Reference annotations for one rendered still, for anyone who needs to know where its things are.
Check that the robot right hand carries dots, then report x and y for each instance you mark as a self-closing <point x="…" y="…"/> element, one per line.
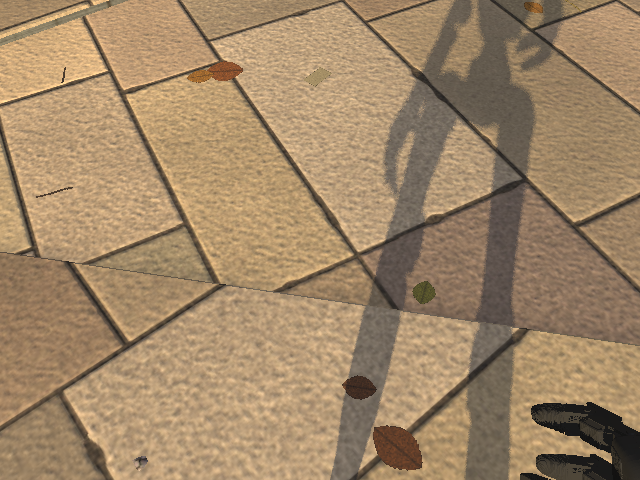
<point x="596" y="426"/>

